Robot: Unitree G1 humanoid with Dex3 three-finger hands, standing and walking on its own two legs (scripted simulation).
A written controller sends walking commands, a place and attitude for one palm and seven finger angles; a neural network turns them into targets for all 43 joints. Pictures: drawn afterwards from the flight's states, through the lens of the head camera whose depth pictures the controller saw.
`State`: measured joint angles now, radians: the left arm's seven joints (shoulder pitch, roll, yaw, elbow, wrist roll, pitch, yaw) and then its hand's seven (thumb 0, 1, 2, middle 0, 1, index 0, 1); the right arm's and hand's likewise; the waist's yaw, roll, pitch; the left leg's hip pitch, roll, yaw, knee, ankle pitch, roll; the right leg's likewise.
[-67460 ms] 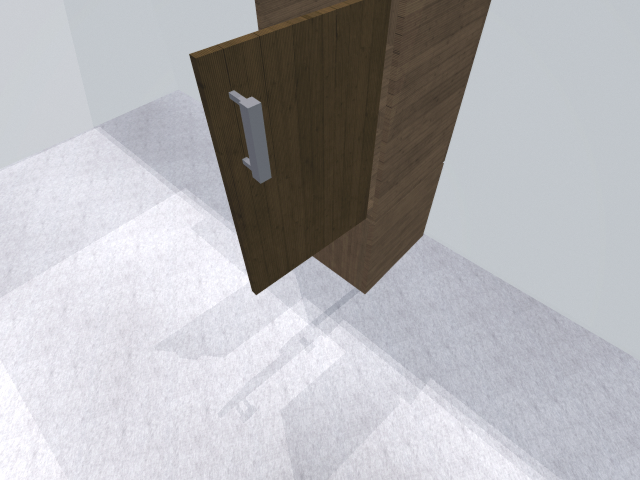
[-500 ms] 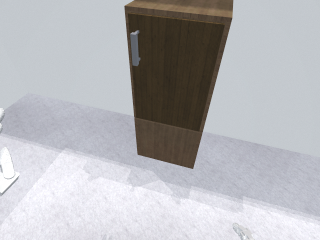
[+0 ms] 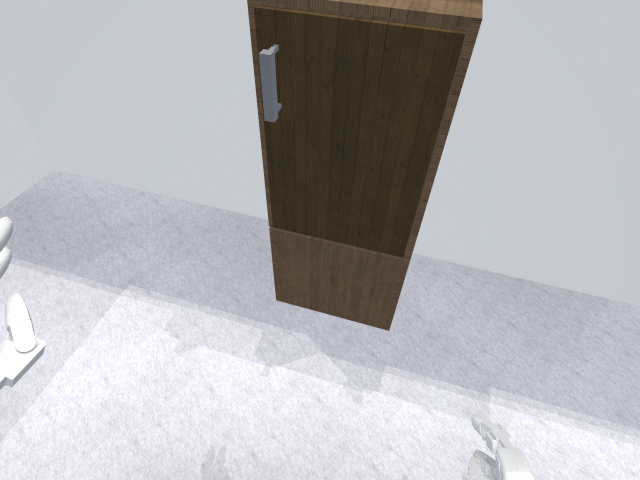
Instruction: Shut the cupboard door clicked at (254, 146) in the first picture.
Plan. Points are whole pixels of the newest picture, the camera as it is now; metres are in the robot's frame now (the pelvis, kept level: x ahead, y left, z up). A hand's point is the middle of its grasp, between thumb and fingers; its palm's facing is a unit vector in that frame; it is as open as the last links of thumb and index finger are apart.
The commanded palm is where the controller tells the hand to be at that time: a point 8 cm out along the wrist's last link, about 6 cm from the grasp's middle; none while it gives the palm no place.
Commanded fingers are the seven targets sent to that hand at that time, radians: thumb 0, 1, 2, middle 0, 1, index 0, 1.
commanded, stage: stop stepping back and stand still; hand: left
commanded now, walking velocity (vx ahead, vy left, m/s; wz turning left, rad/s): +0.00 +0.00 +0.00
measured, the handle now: (273, 83) +0.84 +0.14 +0.12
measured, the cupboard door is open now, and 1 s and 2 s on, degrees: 0 0 0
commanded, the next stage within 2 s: let the arm hang, fingers relaxed in 0.08 s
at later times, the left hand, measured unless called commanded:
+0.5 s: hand out of the picture +0.01 +0.19 -0.17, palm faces +0.02 -0.99 -0.17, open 7.2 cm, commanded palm none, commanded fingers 0.00 0.90 0.90 -0.20 -0.30 -0.20 -0.30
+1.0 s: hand out of the picture -0.10 +0.20 -0.17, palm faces +0.06 -0.97 -0.23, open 7.3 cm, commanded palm none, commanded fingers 0.00 0.90 0.90 -0.20 -0.30 -0.20 -0.30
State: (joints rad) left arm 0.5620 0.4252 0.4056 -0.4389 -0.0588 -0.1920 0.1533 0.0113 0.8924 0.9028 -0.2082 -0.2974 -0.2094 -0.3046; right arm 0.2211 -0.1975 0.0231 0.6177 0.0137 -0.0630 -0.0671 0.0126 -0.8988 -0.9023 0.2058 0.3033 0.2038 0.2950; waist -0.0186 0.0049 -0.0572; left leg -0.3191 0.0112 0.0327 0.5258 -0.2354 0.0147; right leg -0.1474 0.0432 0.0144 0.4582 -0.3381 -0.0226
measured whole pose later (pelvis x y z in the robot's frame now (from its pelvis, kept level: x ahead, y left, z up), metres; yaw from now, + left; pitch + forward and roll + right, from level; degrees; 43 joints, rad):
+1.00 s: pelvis -0.05 +0.02 +0.00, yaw +1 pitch -1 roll +0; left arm 0.37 0.18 0.02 1.14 0.02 0.01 0.03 0.00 0.91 0.90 -0.19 -0.29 -0.20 -0.30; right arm 0.29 -0.17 -0.01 1.11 -0.02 0.02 -0.03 0.01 -0.90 -0.90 0.20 0.30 0.20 0.29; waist 0.00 0.02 0.00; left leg -0.27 -0.03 0.03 0.40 -0.10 0.05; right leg -0.15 0.00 0.00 0.44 -0.27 0.00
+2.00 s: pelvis -0.01 +0.00 +0.01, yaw +1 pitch -1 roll +0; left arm 0.25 0.20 0.01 1.14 0.01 -0.01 0.03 0.00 0.91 0.90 -0.20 -0.29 -0.20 -0.30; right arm 0.19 -0.21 0.01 1.12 -0.01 0.00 -0.03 0.00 -0.90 -0.90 0.20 0.30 0.20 0.29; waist -0.01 0.00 0.03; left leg -0.20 -0.01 0.02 0.38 -0.15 0.02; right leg -0.04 0.02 0.00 0.34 -0.28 -0.02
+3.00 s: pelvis +0.01 -0.01 +0.01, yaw +0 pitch -2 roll +0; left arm 0.28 0.18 0.01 1.14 0.00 -0.01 0.03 0.00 0.91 0.90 -0.20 -0.29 -0.20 -0.30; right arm 0.23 -0.20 0.01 1.14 -0.01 0.00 -0.04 0.00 -0.90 -0.90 0.20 0.30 0.20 0.29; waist -0.01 0.00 0.03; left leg -0.17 0.00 0.03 0.38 -0.18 0.01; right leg -0.01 0.03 0.01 0.32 -0.29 -0.03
